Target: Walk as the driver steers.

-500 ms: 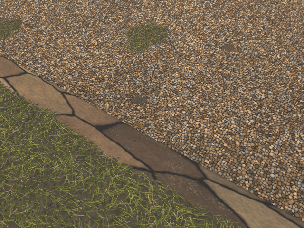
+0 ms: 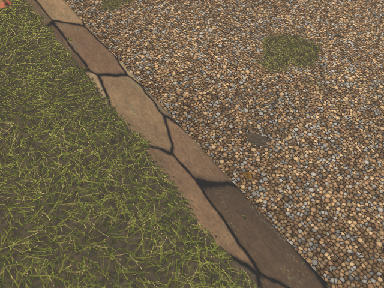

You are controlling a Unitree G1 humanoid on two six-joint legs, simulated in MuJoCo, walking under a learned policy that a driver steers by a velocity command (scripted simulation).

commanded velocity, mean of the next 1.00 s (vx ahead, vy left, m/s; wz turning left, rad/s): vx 0.50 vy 0.00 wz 0.60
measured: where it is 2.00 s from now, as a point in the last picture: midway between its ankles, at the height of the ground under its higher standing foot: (50, 196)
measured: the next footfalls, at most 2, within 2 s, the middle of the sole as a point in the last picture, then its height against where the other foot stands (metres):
right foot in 0.32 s outside the picture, level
left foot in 0.84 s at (121, 285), level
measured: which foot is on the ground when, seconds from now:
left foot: down 0.00-0.32, up 0.34-0.82, down 0.84-1.00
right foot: up 0.00-0.30, down 0.32-0.84, up 0.86-1.00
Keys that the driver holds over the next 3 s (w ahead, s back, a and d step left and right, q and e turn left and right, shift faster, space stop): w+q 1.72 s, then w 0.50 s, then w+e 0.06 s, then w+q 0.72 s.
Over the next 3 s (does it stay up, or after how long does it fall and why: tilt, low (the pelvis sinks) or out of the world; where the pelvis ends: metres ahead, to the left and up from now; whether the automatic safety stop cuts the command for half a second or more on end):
stays up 0.96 1.10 0.00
